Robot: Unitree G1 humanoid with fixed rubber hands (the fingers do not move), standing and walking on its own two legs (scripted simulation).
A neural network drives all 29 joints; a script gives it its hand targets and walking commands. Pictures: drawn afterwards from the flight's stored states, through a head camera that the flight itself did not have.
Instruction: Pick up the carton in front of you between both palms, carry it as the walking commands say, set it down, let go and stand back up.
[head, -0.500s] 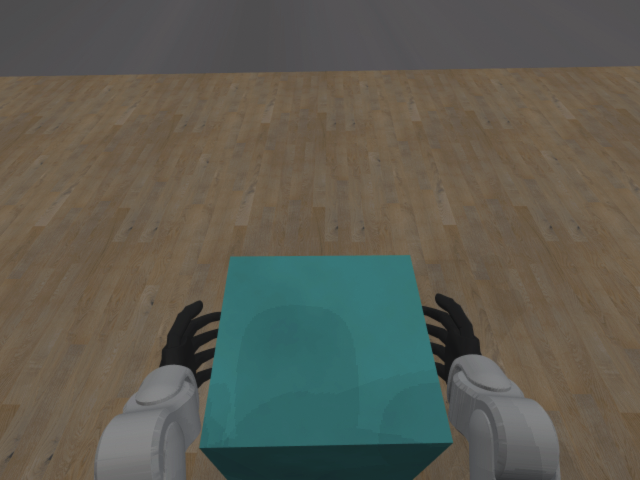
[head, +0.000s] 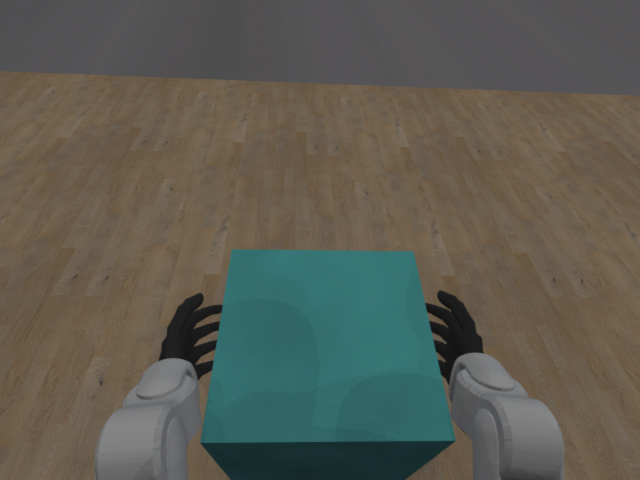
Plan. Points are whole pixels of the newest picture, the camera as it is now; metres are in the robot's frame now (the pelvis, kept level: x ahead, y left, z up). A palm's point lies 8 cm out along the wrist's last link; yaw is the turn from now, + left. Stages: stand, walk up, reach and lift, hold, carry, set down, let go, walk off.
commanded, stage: carry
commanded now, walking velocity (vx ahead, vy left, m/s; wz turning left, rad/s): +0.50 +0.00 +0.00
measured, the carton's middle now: (320, 376) +0.26 +0.00 +0.02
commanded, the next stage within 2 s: none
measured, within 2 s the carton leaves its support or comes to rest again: neither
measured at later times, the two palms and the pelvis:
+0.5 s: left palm (244, 177) +0.57 +0.11 +0.09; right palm (419, 180) +0.58 -0.19 +0.08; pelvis +0.33 -0.05 +0.00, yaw +2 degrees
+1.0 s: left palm (241, 113) +0.79 +0.14 +0.09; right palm (387, 116) +0.79 -0.16 +0.09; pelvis +0.54 -0.01 -0.01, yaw +0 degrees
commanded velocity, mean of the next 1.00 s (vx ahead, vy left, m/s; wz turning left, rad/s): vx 0.17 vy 0.00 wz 0.00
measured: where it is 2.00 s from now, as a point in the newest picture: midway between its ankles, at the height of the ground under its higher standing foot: (311, 409)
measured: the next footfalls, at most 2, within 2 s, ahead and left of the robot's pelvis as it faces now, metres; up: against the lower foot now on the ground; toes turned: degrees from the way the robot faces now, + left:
right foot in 0.18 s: +0.33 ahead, -0.13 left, +0.00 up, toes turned -10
left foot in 0.64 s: +0.60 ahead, +0.07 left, +0.00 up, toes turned -6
